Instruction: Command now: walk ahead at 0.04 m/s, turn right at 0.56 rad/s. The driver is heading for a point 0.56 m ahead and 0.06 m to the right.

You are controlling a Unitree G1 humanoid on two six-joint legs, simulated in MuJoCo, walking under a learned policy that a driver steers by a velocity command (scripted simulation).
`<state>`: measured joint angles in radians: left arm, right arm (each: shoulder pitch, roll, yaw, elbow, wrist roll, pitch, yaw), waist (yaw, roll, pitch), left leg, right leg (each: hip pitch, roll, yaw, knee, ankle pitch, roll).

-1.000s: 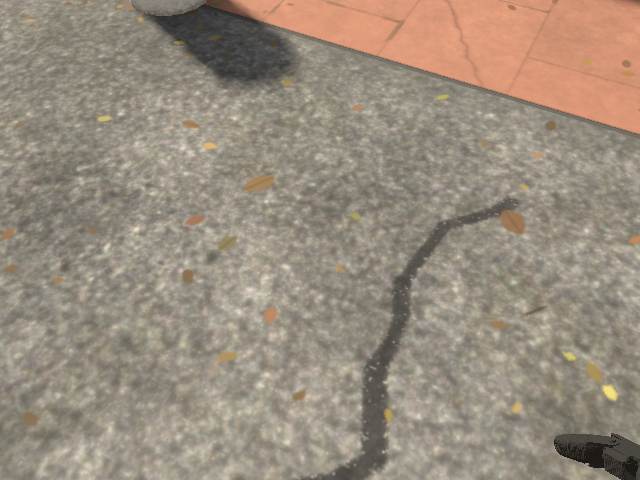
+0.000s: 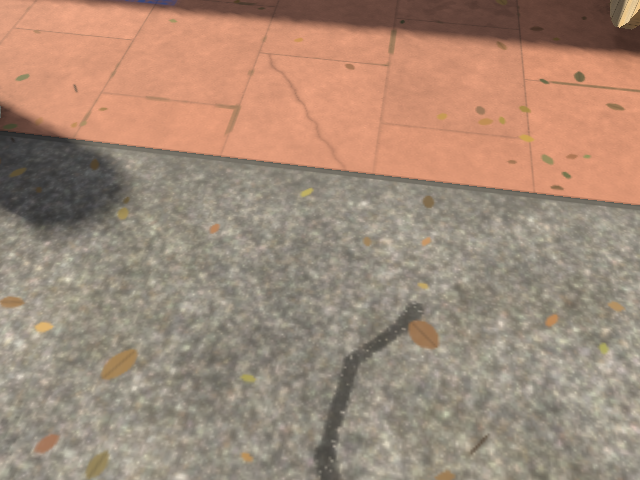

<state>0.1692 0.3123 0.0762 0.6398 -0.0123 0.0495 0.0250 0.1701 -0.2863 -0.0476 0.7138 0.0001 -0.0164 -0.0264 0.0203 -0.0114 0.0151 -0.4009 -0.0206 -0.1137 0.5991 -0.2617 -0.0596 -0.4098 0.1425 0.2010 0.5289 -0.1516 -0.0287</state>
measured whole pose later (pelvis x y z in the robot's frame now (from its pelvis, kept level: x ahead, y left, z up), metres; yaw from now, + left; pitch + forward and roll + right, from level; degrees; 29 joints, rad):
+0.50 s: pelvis +0.08 -0.04 +0.00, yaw -18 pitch +3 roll +0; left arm 0.17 0.30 0.07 0.60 -0.03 0.00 -0.03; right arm 0.32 -0.34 -0.09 0.77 0.01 -0.04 0.00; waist -0.06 0.03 -0.02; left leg -0.22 0.13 0.10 0.70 -0.44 -0.04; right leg -0.36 0.00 -0.05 0.60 -0.30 -0.06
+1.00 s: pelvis +0.34 -0.12 -0.02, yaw -15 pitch +3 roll +1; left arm 0.37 0.30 0.05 0.79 0.01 -0.04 0.02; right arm 0.08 -0.29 -0.05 0.68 0.02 -0.08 0.06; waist 0.04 -0.01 0.04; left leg -0.54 -0.08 0.05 0.59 -0.12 0.10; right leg -0.05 0.02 -0.01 0.88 -0.49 0.00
